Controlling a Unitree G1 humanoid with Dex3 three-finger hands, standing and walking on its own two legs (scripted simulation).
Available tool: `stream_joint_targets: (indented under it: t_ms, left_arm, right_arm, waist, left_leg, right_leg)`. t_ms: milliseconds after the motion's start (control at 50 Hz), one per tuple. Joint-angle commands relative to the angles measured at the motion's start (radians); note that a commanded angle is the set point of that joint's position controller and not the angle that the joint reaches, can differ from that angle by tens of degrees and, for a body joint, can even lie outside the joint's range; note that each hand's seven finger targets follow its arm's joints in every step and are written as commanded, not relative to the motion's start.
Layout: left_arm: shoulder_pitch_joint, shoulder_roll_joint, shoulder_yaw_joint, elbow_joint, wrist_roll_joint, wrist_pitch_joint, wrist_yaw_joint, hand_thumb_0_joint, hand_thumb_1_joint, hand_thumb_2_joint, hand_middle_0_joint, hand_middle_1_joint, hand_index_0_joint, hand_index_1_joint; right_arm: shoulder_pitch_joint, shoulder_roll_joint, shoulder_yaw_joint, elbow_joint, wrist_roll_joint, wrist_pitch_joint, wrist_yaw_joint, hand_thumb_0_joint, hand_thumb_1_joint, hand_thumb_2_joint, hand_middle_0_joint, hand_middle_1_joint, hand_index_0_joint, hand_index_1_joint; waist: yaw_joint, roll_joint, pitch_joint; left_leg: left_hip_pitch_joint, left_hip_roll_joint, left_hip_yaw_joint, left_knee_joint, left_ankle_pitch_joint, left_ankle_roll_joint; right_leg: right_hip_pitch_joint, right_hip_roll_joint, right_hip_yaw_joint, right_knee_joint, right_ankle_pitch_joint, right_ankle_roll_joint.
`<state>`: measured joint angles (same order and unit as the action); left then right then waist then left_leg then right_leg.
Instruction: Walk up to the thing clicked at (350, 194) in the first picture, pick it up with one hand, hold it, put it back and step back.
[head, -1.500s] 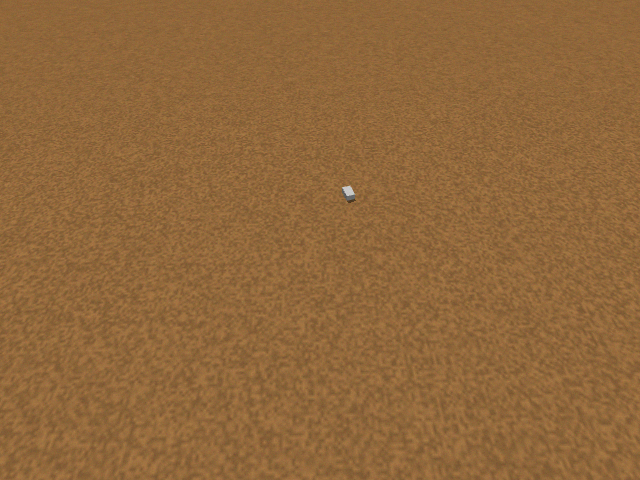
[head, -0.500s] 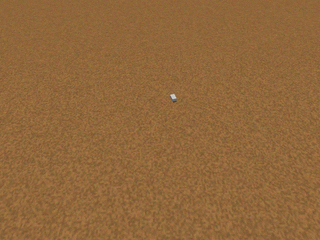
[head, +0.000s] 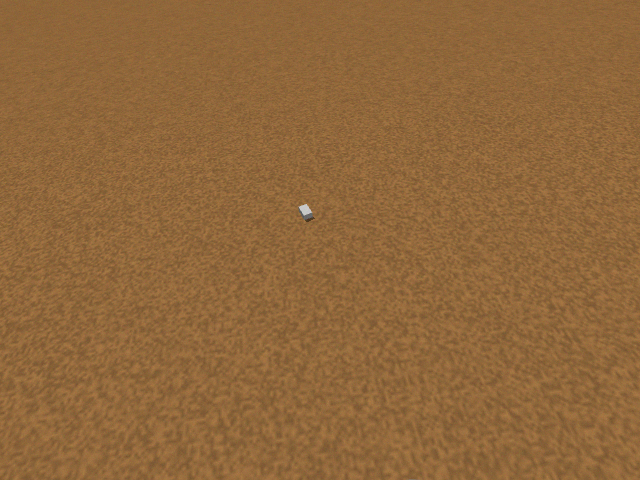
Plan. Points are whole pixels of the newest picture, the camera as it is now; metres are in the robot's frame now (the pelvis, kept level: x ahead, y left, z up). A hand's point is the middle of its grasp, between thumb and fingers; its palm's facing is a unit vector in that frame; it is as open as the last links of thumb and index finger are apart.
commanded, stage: walk up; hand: left
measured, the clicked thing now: (305, 211) +1.31 +0.18 -0.74
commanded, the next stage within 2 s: none
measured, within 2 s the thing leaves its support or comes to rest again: neither
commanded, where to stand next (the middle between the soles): +0.90 -0.02 m, yaw -6 degrees
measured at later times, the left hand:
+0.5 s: hand (174, 376) +0.30 +0.28 -0.14, palm faces -0.16 -0.93 -0.34, open 7.4 cm
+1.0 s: hand (235, 251) +0.53 +0.21 -0.09, palm faces -0.12 -0.91 -0.40, open 7.4 cm
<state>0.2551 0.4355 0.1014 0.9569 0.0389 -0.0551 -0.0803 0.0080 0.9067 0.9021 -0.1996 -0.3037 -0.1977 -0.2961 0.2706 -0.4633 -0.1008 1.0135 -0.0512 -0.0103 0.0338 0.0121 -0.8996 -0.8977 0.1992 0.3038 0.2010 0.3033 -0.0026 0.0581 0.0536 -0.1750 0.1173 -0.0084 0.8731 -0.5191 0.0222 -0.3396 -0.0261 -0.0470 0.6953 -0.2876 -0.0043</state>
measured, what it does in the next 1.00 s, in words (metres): walks ahead: left foot, then right foot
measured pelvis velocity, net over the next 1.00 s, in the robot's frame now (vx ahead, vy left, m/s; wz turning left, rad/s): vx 0.44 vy -0.04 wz -0.12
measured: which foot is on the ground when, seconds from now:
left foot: up 0.00-0.34, down 0.36-0.80, up 0.82-1.00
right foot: down 0.00-0.38, up 0.40-0.76, down 0.78-1.00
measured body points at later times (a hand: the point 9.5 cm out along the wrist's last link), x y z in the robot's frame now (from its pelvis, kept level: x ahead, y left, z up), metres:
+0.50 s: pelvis +0.23 +0.02 +0.01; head +0.25 +0.04 +0.46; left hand +0.31 +0.33 -0.12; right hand +0.29 -0.31 -0.07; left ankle +0.29 +0.13 -0.72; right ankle +0.14 -0.10 -0.64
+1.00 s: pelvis +0.44 -0.04 +0.02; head +0.45 -0.08 +0.47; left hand +0.54 +0.26 -0.07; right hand +0.47 -0.37 -0.11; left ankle +0.48 +0.11 -0.65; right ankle +0.45 -0.15 -0.72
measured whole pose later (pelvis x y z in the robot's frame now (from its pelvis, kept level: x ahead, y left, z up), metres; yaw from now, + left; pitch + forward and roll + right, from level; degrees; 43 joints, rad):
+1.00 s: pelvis +0.44 -0.04 +0.02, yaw -7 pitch -3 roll +1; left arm 0.31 0.37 0.03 0.86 0.00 -0.10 -0.05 0.01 0.90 0.90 -0.20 -0.30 -0.20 -0.30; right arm 0.30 -0.44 -0.06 0.87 0.00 -0.03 0.06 0.01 -0.90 -0.90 0.20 0.30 0.20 0.30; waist 0.02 0.07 0.07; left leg -0.48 0.06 -0.03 1.06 -0.31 0.02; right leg -0.22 -0.02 -0.06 0.52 -0.24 -0.03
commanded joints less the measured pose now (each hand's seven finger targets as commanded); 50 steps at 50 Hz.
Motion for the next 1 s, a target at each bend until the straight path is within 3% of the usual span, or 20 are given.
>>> stream_joint_targets:
  t_ms: [0, 40, 80, 260, 320, 340, 360, 380, 400, 460, 500, 640, 720, 740, 760, 780, 800, 840, 900, 980]
  left_arm:
    - [0.011, 0.333, 0.066, -0.092, -0.030, -0.017, 0.033, 0.000, 0.900, 0.900, -0.200, -0.300, -0.200, -0.300]
    - [-0.007, 0.275, 0.049, -0.096, -0.035, -0.026, 0.038, 0.000, 0.900, 0.900, -0.200, -0.300, -0.200, -0.300]
    - [0.012, 0.256, 0.038, -0.094, -0.036, -0.037, 0.038, 0.000, 0.900, 0.900, -0.200, -0.300, -0.200, -0.300]
    - [0.055, 0.261, 0.030, -0.141, -0.034, -0.050, 0.037, 0.000, 0.900, 0.900, -0.200, -0.300, -0.200, -0.300]
    - [0.041, 0.238, 0.019, -0.155, -0.031, -0.045, 0.041, 0.000, 0.900, 0.900, -0.200, -0.300, -0.200, -0.300]
    - [0.101, 0.180, -0.001, -0.158, -0.036, -0.044, 0.045, 0.000, 0.900, 0.900, -0.200, -0.300, -0.200, -0.300]
    - [0.169, 0.085, -0.028, -0.159, -0.048, -0.042, 0.049, 0.000, 0.900, 0.900, -0.200, -0.300, -0.200, -0.300]
    - [0.162, 0.188, -0.004, -0.146, -0.048, -0.035, 0.062, 0.000, 0.900, 0.900, -0.200, -0.300, -0.200, -0.300]
    - [0.128, 0.238, 0.002, -0.137, -0.040, -0.033, 0.071, 0.000, 0.900, 0.900, -0.200, -0.300, -0.200, -0.300]
    - [0.124, 0.211, -0.001, -0.109, -0.049, -0.037, 0.053, 0.000, 0.900, 0.900, -0.200, -0.300, -0.200, -0.300]
    - [0.144, 0.181, -0.004, -0.102, -0.050, -0.028, 0.039, 0.000, 0.900, 0.900, -0.200, -0.300, -0.200, -0.300]
    - [-0.029, 0.151, 0.001, -0.170, -0.030, -0.031, 0.006, 0.000, 0.900, 0.900, -0.200, -0.300, -0.200, -0.300]
    - [0.096, 0.184, 0.026, -0.113, -0.029, -0.035, 0.016, 0.000, 0.900, 0.900, -0.200, -0.300, -0.200, -0.300]
    - [0.179, 0.221, 0.045, -0.088, -0.028, -0.042, 0.026, 0.000, 0.900, 0.900, -0.200, -0.300, -0.200, -0.300]
    - [0.242, 0.292, 0.070, -0.082, -0.022, -0.048, 0.039, 0.000, 0.900, 0.900, -0.200, -0.300, -0.200, -0.300]
    - [0.228, 0.338, 0.069, -0.117, -0.031, -0.056, 0.048, 0.000, 0.900, 0.900, -0.200, -0.300, -0.200, -0.300]
    - [0.172, 0.347, 0.062, -0.133, -0.041, -0.051, 0.045, 0.000, 0.900, 0.900, -0.200, -0.300, -0.200, -0.300]
    - [0.089, 0.309, 0.053, -0.152, -0.053, -0.048, 0.054, 0.000, 0.900, 0.900, -0.200, -0.300, -0.200, -0.300]
    - [0.036, 0.255, 0.030, -0.156, -0.052, -0.060, 0.059, 0.000, 0.900, 0.900, -0.200, -0.300, -0.200, -0.300]
    - [0.051, 0.239, 0.026, -0.174, -0.045, -0.073, 0.060, 0.000, 0.900, 0.900, -0.200, -0.300, -0.200, -0.300]
  right_arm:
    - [-0.117, -0.210, -0.030, -0.143, 0.027, -0.046, 0.011, 0.000, -0.900, -0.900, 0.200, 0.300, 0.200, 0.300]
    - [-0.039, -0.188, -0.023, -0.108, 0.040, -0.044, 0.018, 0.000, -0.900, -0.900, 0.200, 0.300, 0.200, 0.300]
    - [-0.013, -0.173, -0.022, -0.111, 0.033, -0.043, 0.030, 0.000, -0.900, -0.900, 0.200, 0.300, 0.200, 0.300]
    - [-0.169, -0.131, -0.029, -0.215, 0.020, -0.070, 0.046, 0.000, -0.900, -0.900, 0.200, 0.300, 0.200, 0.300]
    - [0.052, -0.158, -0.053, -0.160, 0.019, -0.083, 0.030, 0.000, -0.900, -0.900, 0.200, 0.300, 0.200, 0.300]
    - [0.184, -0.221, -0.077, -0.132, 0.008, -0.089, 0.017, 0.000, -0.900, -0.900, 0.200, 0.300, 0.200, 0.300]
    - [0.225, -0.274, -0.093, -0.150, -0.006, -0.096, 0.006, 0.000, -0.900, -0.900, 0.200, 0.300, 0.200, 0.300]
    - [0.172, -0.286, -0.092, -0.179, 0.022, -0.094, 0.005, 0.000, -0.900, -0.900, 0.200, 0.300, 0.200, 0.300]
    - [0.124, -0.293, -0.094, -0.189, 0.041, -0.089, 0.009, 0.000, -0.900, -0.900, 0.200, 0.300, 0.200, 0.300]
    - [0.018, -0.193, -0.046, -0.229, 0.050, -0.091, 0.001, 0.000, -0.900, -0.900, 0.200, 0.300, 0.200, 0.300]
    - [0.016, -0.184, -0.035, -0.230, 0.051, -0.099, 0.002, 0.000, -0.900, -0.900, 0.200, 0.300, 0.200, 0.300]
    - [0.046, -0.216, -0.035, -0.252, 0.042, -0.099, 0.011, 0.000, -0.900, -0.900, 0.200, 0.300, 0.200, 0.300]
    - [-0.008, -0.199, -0.023, -0.278, 0.052, -0.084, 0.009, 0.000, -0.900, -0.900, 0.200, 0.300, 0.200, 0.300]
    - [0.024, -0.158, -0.008, -0.278, 0.049, -0.083, 0.008, 0.000, -0.900, -0.900, 0.200, 0.300, 0.200, 0.300]
    - [0.085, -0.096, 0.013, -0.279, 0.051, -0.082, 0.010, 0.000, -0.900, -0.900, 0.200, 0.300, 0.200, 0.300]
    - [0.128, -0.085, 0.021, -0.276, 0.051, -0.071, 0.009, 0.000, -0.900, -0.900, 0.200, 0.300, 0.200, 0.300]
    - [0.088, -0.192, -0.007, -0.260, 0.042, -0.059, 0.000, 0.000, -0.900, -0.900, 0.200, 0.300, 0.200, 0.300]
    - [0.051, -0.203, -0.012, -0.227, 0.049, -0.057, -0.003, 0.000, -0.900, -0.900, 0.200, 0.300, 0.200, 0.300]
    - [0.128, -0.157, -0.007, -0.182, 0.060, -0.043, 0.011, 0.000, -0.900, -0.900, 0.200, 0.300, 0.200, 0.300]
    - [0.099, -0.146, -0.019, -0.189, 0.044, -0.031, 0.028, 0.000, -0.900, -0.900, 0.200, 0.300, 0.200, 0.300]
  waist:
    - [0.048, -0.193, 0.112]
    - [0.012, -0.182, 0.097]
    - [0.011, -0.176, 0.086]
    - [0.049, -0.119, 0.048]
    - [-0.067, -0.018, -0.087]
    - [-0.119, 0.160, -0.169]
    - [-0.109, 0.337, -0.208]
    - [-0.096, 0.174, -0.188]
    - [-0.080, 0.133, -0.116]
    - [-0.020, 0.044, 0.010]
    - [0.001, 0.070, 0.013]
    - [-0.027, 0.092, 0.010]
    - [0.066, -0.027, -0.056]
    - [0.106, -0.138, -0.119]
    - [0.130, -0.360, -0.145]
    - [0.099, -0.391, -0.120]
    - [0.095, -0.267, -0.069]
    - [0.066, -0.184, 0.029]
    - [0.003, -0.216, 0.035]
    - [0.004, -0.187, 0.025]
  left_leg:
    - [-0.464, 0.000, -0.058, 0.289, 0.087, 0.009]
    - [-0.394, 0.019, -0.054, 0.221, 0.182, 0.020]
    - [-0.360, 0.024, -0.042, 0.149, 0.226, 0.013]
    - [-0.223, -0.008, 0.041, -0.272, 0.357, -0.021]
    - [0.138, -0.079, 0.086, -0.371, 0.372, 0.016]
    - [0.325, -0.006, -0.015, -0.443, 0.235, 0.061]
    - [0.470, 0.221, -0.394, -0.493, 0.109, 0.124]
    - [0.407, 0.327, -0.649, -0.635, -0.078, 0.212]
    - [0.306, 0.361, -0.652, -0.638, -0.089, 0.265]
    - [0.072, 0.195, -0.230, -0.623, 0.263, 0.176]
    - [-0.006, 0.156, -0.111, -0.618, 0.393, 0.171]
    - [0.006, 0.140, -0.006, -0.570, 0.459, 0.196]
    - [-0.147, 0.117, 0.015, -0.380, 0.349, 0.138]
    - [-0.192, 0.073, 0.043, -0.176, 0.381, 0.107]
    - [-0.326, -0.045, 0.127, 0.096, 0.260, 0.064]
    - [-0.453, -0.133, 0.064, 0.264, -0.004, 0.025]
    - [-0.482, -0.096, 0.008, 0.337, -0.023, 0.020]
    - [-0.484, -0.034, -0.072, 0.334, 0.078, 0.024]
    - [-0.362, -0.030, -0.065, 0.225, 0.210, 0.019]
    - [-0.377, -0.036, -0.052, 0.122, 0.299, -0.022]
  right_leg:
    - [0.143, -0.325, 0.683, -0.593, -0.546, -0.230]
    - [0.119, -0.234, 0.486, -0.550, -0.379, -0.177]
    - [0.106, -0.212, 0.400, -0.535, -0.267, -0.192]
    - [0.130, -0.184, 0.221, -0.419, 0.074, -0.190]
    - [0.062, -0.114, 0.137, -0.097, 0.305, -0.137]
    - [-0.056, -0.030, 0.065, 0.197, 0.268, -0.098]
    - [-0.292, 0.097, 0.067, 0.413, -0.193, -0.049]
    - [-0.357, 0.109, 0.122, 0.483, -0.251, -0.057]
    - [-0.369, 0.041, 0.166, 0.548, -0.234, -0.062]
    - [-0.254, -0.030, 0.178, 0.452, -0.074, -0.046]
    - [-0.184, -0.036, 0.133, 0.383, -0.039, -0.022]
    - [-0.098, -0.056, 0.017, -0.023, 0.098, -0.010]
    - [0.217, -0.007, -0.025, -0.099, 0.180, -0.035]
    - [0.360, -0.005, 0.022, -0.118, 0.119, -0.050]
    - [0.445, -0.128, 0.232, -0.256, -0.136, -0.093]
    - [0.431, -0.363, 0.654, -0.430, -0.262, -0.166]
    - [0.370, -0.405, 0.746, -0.467, -0.324, -0.253]
    - [0.223, -0.354, 0.594, -0.476, -0.223, -0.246]
    - [0.121, -0.218, 0.303, -0.450, 0.038, -0.136]
    - [0.131, -0.212, 0.197, -0.476, 0.064, -0.194]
